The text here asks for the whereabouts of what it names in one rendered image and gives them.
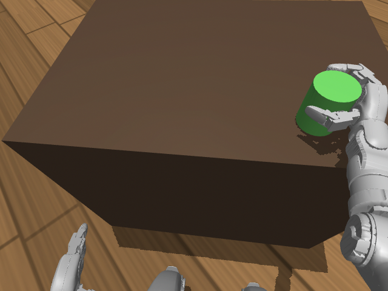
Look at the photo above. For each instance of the left robot hand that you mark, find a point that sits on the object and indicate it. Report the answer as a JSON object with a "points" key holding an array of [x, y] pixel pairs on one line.
{"points": [[68, 272]]}

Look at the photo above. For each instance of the right robot hand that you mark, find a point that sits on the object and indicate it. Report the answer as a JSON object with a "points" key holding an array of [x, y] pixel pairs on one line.
{"points": [[372, 104]]}

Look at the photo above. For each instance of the can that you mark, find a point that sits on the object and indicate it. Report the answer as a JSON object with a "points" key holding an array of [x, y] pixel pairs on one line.
{"points": [[330, 90]]}

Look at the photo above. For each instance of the right robot arm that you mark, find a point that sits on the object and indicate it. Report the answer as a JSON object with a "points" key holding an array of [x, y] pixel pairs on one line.
{"points": [[365, 239]]}

